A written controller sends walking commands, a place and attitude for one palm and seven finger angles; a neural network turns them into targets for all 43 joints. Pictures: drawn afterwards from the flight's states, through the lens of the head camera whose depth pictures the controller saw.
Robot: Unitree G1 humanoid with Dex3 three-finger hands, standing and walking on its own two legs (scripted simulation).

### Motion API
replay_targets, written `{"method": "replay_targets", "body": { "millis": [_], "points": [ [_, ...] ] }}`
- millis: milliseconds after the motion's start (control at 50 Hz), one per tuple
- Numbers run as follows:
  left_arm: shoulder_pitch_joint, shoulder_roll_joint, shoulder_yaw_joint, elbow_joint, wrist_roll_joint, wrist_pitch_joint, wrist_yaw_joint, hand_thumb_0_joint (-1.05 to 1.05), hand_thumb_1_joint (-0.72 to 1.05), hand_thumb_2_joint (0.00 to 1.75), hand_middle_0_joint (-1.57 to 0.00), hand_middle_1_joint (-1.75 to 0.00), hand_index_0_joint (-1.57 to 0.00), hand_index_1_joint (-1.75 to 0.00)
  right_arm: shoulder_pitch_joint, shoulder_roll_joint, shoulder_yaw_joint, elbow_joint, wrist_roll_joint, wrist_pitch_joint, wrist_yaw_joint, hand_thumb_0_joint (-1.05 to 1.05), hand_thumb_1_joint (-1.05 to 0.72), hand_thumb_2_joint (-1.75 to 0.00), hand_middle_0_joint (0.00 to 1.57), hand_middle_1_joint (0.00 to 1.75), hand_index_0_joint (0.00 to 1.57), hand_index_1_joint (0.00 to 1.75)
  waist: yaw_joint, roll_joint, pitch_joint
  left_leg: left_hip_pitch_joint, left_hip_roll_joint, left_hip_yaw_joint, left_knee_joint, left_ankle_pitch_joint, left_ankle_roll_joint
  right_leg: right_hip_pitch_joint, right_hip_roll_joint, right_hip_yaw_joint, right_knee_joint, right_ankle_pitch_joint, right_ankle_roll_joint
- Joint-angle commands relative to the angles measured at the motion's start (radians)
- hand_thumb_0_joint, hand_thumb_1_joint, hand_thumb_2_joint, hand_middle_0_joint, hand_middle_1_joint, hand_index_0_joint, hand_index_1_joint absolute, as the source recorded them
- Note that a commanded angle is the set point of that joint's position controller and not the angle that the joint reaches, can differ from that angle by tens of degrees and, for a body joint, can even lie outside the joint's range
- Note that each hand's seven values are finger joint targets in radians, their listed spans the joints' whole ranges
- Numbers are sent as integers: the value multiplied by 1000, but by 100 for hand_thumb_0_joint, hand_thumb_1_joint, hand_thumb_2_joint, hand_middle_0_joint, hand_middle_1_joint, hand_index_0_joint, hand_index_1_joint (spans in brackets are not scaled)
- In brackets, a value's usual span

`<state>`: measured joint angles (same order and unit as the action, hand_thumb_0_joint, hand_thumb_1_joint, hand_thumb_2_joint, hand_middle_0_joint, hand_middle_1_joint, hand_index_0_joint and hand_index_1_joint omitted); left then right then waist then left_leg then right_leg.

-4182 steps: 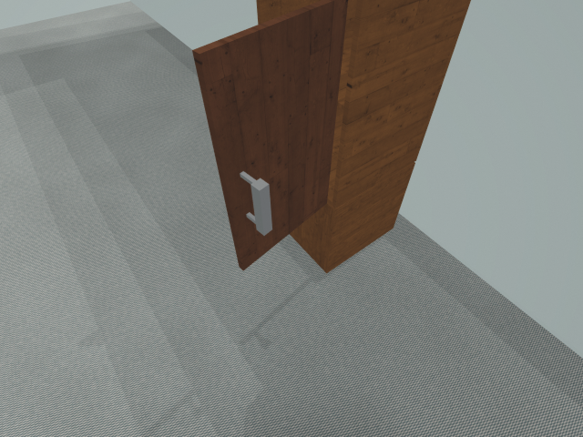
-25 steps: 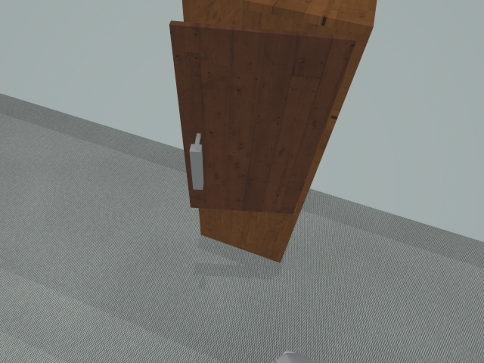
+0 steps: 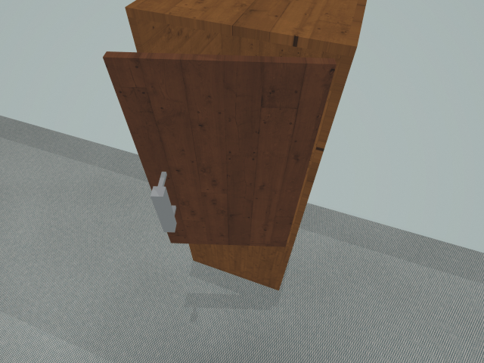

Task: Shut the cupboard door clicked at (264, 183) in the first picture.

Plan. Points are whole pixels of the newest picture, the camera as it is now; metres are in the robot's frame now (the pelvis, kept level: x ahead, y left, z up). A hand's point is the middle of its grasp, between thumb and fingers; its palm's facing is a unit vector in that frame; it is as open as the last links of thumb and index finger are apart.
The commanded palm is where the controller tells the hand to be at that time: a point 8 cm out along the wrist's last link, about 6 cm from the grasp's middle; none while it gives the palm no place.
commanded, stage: come to a stop and stand still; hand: left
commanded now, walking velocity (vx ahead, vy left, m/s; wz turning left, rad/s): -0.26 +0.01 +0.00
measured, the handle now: (166, 202) +0.45 +0.21 -0.08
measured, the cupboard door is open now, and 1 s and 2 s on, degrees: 18 18 18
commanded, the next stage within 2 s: none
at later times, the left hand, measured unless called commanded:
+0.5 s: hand out of the picture +0.01 +0.15 -0.15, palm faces +0.02 -0.96 -0.28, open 7.3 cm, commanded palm none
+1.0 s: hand out of the picture -0.06 +0.17 -0.18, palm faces +0.06 -0.99 -0.15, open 7.3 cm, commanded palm none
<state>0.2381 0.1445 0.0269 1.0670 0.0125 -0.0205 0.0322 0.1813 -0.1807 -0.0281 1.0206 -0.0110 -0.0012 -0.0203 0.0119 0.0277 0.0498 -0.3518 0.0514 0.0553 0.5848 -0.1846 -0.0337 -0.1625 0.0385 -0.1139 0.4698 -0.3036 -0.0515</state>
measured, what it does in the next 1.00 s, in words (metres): steps on the spot: left foot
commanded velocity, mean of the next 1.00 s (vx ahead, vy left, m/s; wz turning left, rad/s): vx -0.01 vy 0.04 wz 0.00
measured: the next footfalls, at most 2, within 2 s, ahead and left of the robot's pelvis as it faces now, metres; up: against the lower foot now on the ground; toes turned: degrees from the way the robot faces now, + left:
left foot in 0.70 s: -0.03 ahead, +0.11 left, +0.00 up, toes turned +2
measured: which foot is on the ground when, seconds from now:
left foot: down 0.00-0.32, up 0.34-0.68, down 0.70-1.00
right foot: down 0.00-1.00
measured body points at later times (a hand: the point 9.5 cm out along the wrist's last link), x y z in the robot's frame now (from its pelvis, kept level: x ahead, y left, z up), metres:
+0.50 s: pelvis -0.03 -0.04 +0.01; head +0.00 -0.07 +0.45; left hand +0.01 +0.20 -0.13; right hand +0.03 -0.30 -0.16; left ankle -0.04 +0.09 -0.69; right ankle -0.04 -0.14 -0.73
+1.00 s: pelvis -0.05 +0.00 +0.01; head -0.05 +0.02 +0.46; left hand -0.06 +0.23 -0.16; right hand -0.04 -0.22 -0.14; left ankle -0.07 +0.11 -0.73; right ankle -0.04 -0.14 -0.73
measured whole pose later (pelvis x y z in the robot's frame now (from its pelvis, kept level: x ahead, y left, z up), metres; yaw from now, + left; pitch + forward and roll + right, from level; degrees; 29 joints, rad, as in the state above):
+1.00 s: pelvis -0.05 +0.00 +0.01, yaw +0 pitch -2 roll +0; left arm 0.27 0.17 0.01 1.12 0.01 0.03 0.02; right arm 0.27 -0.14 0.00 1.10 -0.01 0.00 -0.02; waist 0.03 -0.05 0.03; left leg -0.11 0.00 0.04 0.39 -0.25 0.01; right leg -0.17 -0.04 0.01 0.40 -0.20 0.04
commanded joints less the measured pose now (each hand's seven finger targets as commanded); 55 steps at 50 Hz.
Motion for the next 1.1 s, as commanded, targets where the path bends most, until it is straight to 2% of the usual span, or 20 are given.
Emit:
{"method": "replay_targets", "body": {
  "millis": [0,60,100,180,220,260,280,300,320,340,400,540,580,640,680,700,720,800,960,1080],
  "points": [
    [58,118,28,-65,-6,16,25,0,90,90,-20,-30,-20,-30,142,-143,-30,-26,-7,16,-15,0,-90,-90,20,30,20,30,-28,27,-84,255,176,-144,-72,750,101,-109,-156,92,59,381,20],
    [61,120,25,-80,-2,42,23,0,90,90,-20,-30,-20,-30,78,-163,-30,-50,-4,22,-26,0,-90,-90,20,30,20,30,-9,188,-56,192,262,-229,-169,845,197,-99,-83,66,202,-73,50],
    [44,126,34,-93,-7,56,17,0,90,90,-20,-30,-20,-30,60,-181,-36,-68,-12,26,-32,0,-90,-90,20,30,20,30,-16,189,-77,213,298,-257,-211,805,247,-162,-55,114,376,-290,49],
    [50,116,43,-116,-4,61,11,0,90,90,-20,-30,-20,-30,-2,-202,-51,-107,-19,34,-35,0,-90,-90,20,30,20,30,-12,122,-167,295,296,-220,-144,775,261,-212,-45,148,424,-260,52],
    [73,105,42,-119,-2,61,6,0,90,90,-20,-30,-20,-30,-34,-205,-57,-115,-17,36,-31,0,-90,-90,20,30,20,30,2,109,-193,265,263,-180,-132,668,224,-142,-43,123,301,-161,54],
    [128,115,40,-112,8,51,2,0,90,90,-20,-30,-20,-30,-53,-196,-59,-123,-6,41,-23,0,-90,-90,20,30,20,30,29,32,-199,178,187,-134,-63,404,155,-7,-50,102,32,98,58],
    [126,162,44,-118,19,43,6,0,90,90,-20,-30,-20,-30,-47,-151,-57,-128,4,45,-13,0,-90,-90,20,30,20,30,27,-121,-168,70,84,-87,23,120,89,24,-144,260,-117,218,32],
    [68,238,53,-129,27,35,6,0,90,90,-20,-30,-20,-30,-37,-90,-47,-143,8,51,-2,0,-90,-90,20,30,20,30,1,-335,-79,-59,-58,1,139,-267,16,-19,-352,478,-195,309,-55],
    [40,248,47,-143,22,30,2,0,90,90,-20,-30,-20,-30,-67,-114,-50,-141,3,63,2,0,-90,-90,20,30,20,30,20,-283,-47,-16,-45,-73,287,-399,15,-153,-435,489,-228,286,-146],
    [-3,248,41,-159,24,29,0,0,90,90,-20,-30,-20,-30,-58,-97,-49,-138,0,65,10,0,-90,-90,20,30,20,30,-6,-152,-15,10,-46,-94,333,-372,16,-216,-408,435,-232,217,-165],
    [-27,211,33,-139,16,12,-1,0,90,90,-20,-30,-20,-30,-33,-105,-42,-86,-2,54,13,0,-90,-90,20,30,20,30,-14,-202,7,-68,-31,-85,363,-266,6,-84,-314,363,-158,424,-123],
    [93,237,57,-94,17,5,7,0,90,90,-20,-30,-20,-30,-19,-95,-31,-76,2,28,14,0,-90,-90,20,30,20,30,56,-189,-61,-79,-37,-46,138,-285,-11,165,-351,377,-132,506,-144],
    [88,235,57,-85,16,6,8,0,90,90,-20,-30,-20,-30,9,-86,-23,-68,4,20,9,0,-90,-90,20,30,20,30,48,-189,-81,-24,-44,-40,16,-262,-9,175,-339,364,-104,565,-137],
    [17,198,47,-80,2,13,6,0,90,90,-20,-30,-20,-30,122,-77,-17,-11,5,2,2,0,-90,-90,20,30,20,30,-6,-174,-96,243,-42,-37,-266,11,4,18,-238,264,-42,372,-41],
    [32,132,24,-75,-8,21,-1,0,90,90,-20,-30,-20,-30,113,-139,-18,-2,-6,-11,-7,0,-90,-90,20,30,20,30,12,44,-92,275,105,-170,-255,150,68,-70,-125,174,-20,154,27],
    [25,119,19,-67,-4,25,-1,0,90,90,-20,-30,-20,-30,82,-151,-15,-6,-7,-5,-8,0,-90,-90,20,30,20,30,21,41,-55,190,128,-166,-261,99,84,-23,-110,145,-52,94,39],
    [29,115,18,-63,4,25,-2,0,90,90,-20,-30,-20,-30,65,-142,-10,-6,-6,2,-8,0,-90,-90,20,30,20,30,26,-44,-19,145,95,-121,-245,-10,63,-16,-109,169,-105,74,37],
    [18,120,10,-20,3,37,-8,0,90,90,-20,-30,-20,-30,80,-113,2,24,-2,-1,-11,0,-90,-90,20,30,20,30,14,53,86,70,61,-134,-339,-123,50,-10,-105,166,-108,96,40],
    [68,97,-3,30,4,30,-8,0,90,90,-20,-30,-20,-30,131,-99,4,46,2,-14,-17,0,-90,-90,20,30,20,30,8,12,54,104,64,-143,-368,-117,53,15,-112,152,-109,150,51],
    [94,84,-8,50,1,21,-3,0,90,90,-20,-30,-20,-30,164,-78,8,62,5,-25,-22,0,-90,-90,20,30,20,30,2,-16,10,175,54,-113,-322,51,52,17,-127,160,-116,210,50]
  ]
}}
